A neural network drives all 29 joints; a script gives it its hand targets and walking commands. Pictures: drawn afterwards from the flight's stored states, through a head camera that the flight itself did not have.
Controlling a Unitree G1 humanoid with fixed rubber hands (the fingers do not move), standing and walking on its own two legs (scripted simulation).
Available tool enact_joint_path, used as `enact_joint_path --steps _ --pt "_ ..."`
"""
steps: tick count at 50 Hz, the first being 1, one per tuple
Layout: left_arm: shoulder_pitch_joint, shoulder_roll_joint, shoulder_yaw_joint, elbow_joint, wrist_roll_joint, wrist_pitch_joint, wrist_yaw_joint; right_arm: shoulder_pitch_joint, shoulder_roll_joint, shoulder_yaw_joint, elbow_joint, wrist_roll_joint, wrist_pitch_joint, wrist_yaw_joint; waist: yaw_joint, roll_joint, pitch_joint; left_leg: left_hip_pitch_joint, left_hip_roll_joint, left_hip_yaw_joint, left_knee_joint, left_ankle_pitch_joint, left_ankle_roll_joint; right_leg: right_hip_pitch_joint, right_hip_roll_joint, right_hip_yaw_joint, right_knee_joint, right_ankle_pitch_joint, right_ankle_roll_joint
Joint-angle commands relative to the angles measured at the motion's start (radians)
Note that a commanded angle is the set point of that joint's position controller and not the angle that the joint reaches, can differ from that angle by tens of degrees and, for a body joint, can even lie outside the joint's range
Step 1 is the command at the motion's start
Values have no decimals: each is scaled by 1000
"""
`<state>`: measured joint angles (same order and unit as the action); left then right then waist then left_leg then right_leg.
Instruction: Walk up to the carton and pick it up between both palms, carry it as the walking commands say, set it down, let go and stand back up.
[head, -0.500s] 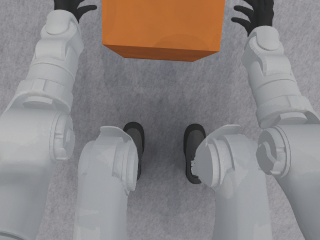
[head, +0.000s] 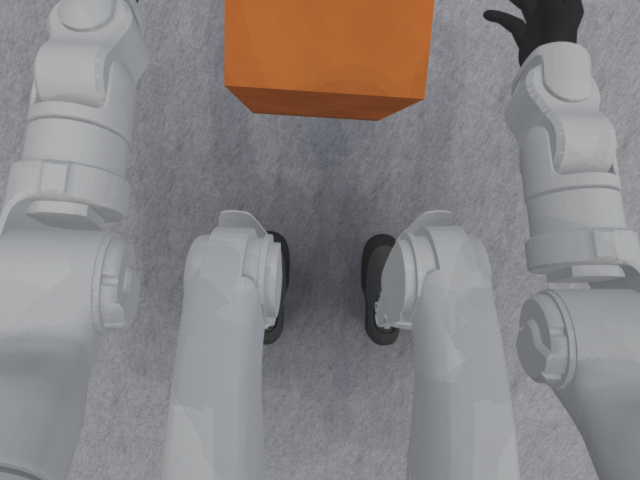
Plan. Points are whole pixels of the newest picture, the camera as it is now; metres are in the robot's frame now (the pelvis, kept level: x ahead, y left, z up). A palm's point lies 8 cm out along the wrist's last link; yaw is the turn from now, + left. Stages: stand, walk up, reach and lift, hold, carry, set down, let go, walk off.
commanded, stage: set down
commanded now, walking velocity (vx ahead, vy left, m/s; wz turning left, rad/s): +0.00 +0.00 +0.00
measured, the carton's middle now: (323, 27) +0.57 +0.01 -0.32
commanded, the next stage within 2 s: let go in 0.82 s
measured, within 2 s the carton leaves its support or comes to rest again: neither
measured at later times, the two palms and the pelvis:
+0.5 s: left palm out of the picture +0.55 +0.21 +0.05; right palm out of the picture +0.53 -0.18 +0.05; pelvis +0.04 +0.00 +0.13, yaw -1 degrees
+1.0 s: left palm out of the picture +0.52 +0.21 +0.11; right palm out of the picture +0.50 -0.20 +0.12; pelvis +0.08 +0.01 +0.22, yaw +0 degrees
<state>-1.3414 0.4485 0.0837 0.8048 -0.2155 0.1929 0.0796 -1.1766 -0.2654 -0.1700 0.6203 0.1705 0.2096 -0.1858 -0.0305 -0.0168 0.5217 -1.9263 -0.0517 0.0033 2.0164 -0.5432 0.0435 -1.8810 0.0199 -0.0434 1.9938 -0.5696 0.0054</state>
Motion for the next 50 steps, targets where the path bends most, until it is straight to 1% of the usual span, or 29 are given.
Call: enact_joint_path --steps 1,2,3,5,7,9,12,13,14,15,20,21,24,25,26,29,30,33,34,36,37,39,41,43,44,45,46,49,50 --pt "-165 137 50 6 84 38 7 -183 -92 -50 23 9 35 11 4 118 -1755 783 -11 -51 -344 149 -30 399 54 -22 -284 98 -2" --pt "-190 129 66 -135 47 32 4 -247 -68 -37 -114 45 27 12 32 65 -1856 770 -25 -35 -359 225 -17 506 61 -14 -298 200 5" --pt "-163 89 45 -41 65 8 -12 -192 -68 -41 -42 39 14 18 1 128 -1802 751 -18 -28 -338 220 -22 489 58 20 -318 204 -8" --pt "-138 107 87 -115 44 21 -15 -225 -96 -63 -201 18 2 6 0 69 -1933 790 -29 -28 -378 305 -21 598 69 5 -351 297 9" --pt "-139 70 12 -65 22 52 -16 -149 -115 -82 -33 -11 26 20 -63 115 -1887 907 -14 -64 -427 249 -41 467 67 -46 -369 197 -3" --pt "-131 100 62 -210 47 31 -26 -117 -43 -56 -101 5 18 28 -13 95 -1961 900 -27 -26 -453 343 -34 578 69 -16 -421 311 6" --pt "-36 63 63 -38 85 33 -40 -82 -52 -88 4 -49 17 31 -20 100 -1804 857 -16 -48 -516 299 -40 532 73 -13 -459 257 0" --pt "-12 51 64 -13 94 30 -50 -104 -50 -70 -47 -24 10 40 23 144 -1782 882 -13 -48 -535 334 -42 504 73 -1 -476 268 6" --pt "17 23 77 56 87 21 -52 -21 -43 -88 59 -49 -6 50 -8 94 -1697 815 -19 -39 -543 336 -42 472 75 3 -511 257 7" --pt "21 34 88 -28 96 4 -60 -80 -52 -99 -71 -56 -29 54 -7 93 -1736 824 -15 -43 -560 348 -42 522 78 7 -523 305 9" --pt "23 19 127 -36 148 -38 -77 5 -33 -118 44 -80 -56 86 8 136 -1611 857 -16 -26 -674 370 -52 528 70 23 -637 318 7" --pt "34 40 126 -62 128 -41 -75 -5 -64 -130 50 -97 -58 83 -15 87 -1652 899 -12 -47 -716 385 -48 574 72 -2 -657 329 19" --pt "63 -48 64 -74 113 -34 -87 70 -33 -112 91 -67 -59 100 -62 157 -1652 972 -14 -24 -780 397 -51 661 71 25 -758 362 3" --pt "147 -24 113 54 133 -28 -86 128 -48 -120 159 -107 -59 108 -29 79 -1575 966 -13 -50 -794 418 -50 604 70 1 -750 341 21" --pt "96 -26 99 -9 136 -40 -94 81 -31 -137 106 -110 -69 106 -47 107 -1592 993 0 -70 -825 423 -44 620 66 13 -777 349 13" --pt "198 -67 133 23 173 -76 -98 69 -12 -95 33 -73 -103 141 43 109 -1638 1069 6 -75 -870 616 -54 639 65 35 -830 477 19" --pt "201 -81 126 7 164 -77 -91 113 -44 -147 -4 -105 -123 134 -28 100 -1690 1129 10 -91 -867 657 -54 658 68 28 -846 485 23" --pt "183 -36 142 11 184 -85 -88 139 -35 -140 47 -129 -121 137 -9 82 -1560 1095 10 -76 -944 606 -60 670 52 25 -922 476 19" --pt "106 -44 151 -104 216 -98 -82 151 -4 -148 107 -115 -114 147 3 181 -1530 1213 10 -82 -976 613 -70 601 55 32 -947 422 19" --pt "181 -100 131 -9 200 -98 -95 158 33 -106 113 -101 -124 168 11 140 -1464 1210 16 -99 -984 657 -61 590 50 30 -975 430 19" --pt "186 -116 123 -15 204 -99 -92 178 -56 -169 87 -126 -137 163 -47 174 -1498 1234 20 -104 -978 661 -73 597 48 43 -1001 458 16" --pt "278 -138 128 126 218 -103 -102 215 18 -150 138 -158 -150 172 -28 110 -1442 1216 28 -140 -994 744 -62 545 56 14 -996 464 21" --pt "326 -173 131 32 236 -124 -96 246 44 -140 121 -154 -169 172 19 159 -1457 1254 21 -109 -1036 800 -76 625 55 39 -1043 522 7" --pt "264 -133 171 -29 237 -117 -93 231 -43 -174 32 -209 -165 170 -44 73 -1552 1250 31 -122 -1008 820 -77 674 53 55 -1038 570 13" --pt "295 -96 176 -42 272 -115 -78 219 -40 -160 9 -178 -161 176 27 153 -1612 1354 28 -126 -1020 879 -74 642 55 28 -1020 530 35" --pt "300 -141 158 -130 233 -116 -68 287 -7 -123 7 -179 -160 184 -13 93 -1694 1426 36 -139 -1013 948 -70 693 56 39 -1049 594 19" --pt "325 -105 207 -217 286 -121 -51 311 -56 -145 -33 -186 -160 192 44 170 -1722 1472 38 -115 -1017 985 -82 640 58 35 -1037 561 18" --pt "495 -159 168 -139 268 -58 -30 425 -49 -88 -15 -208 -118 224 42 159 -1662 1598 55 -122 -1048 1008 -88 628 54 14 -1072 533 1" --pt "579 -169 139 -227 269 -56 -35 454 -80 -84 -158 -200 -120 225 37 169 -1776 1652 42 -106 -1054 969 -92 758 61 13 -1072 559 9"
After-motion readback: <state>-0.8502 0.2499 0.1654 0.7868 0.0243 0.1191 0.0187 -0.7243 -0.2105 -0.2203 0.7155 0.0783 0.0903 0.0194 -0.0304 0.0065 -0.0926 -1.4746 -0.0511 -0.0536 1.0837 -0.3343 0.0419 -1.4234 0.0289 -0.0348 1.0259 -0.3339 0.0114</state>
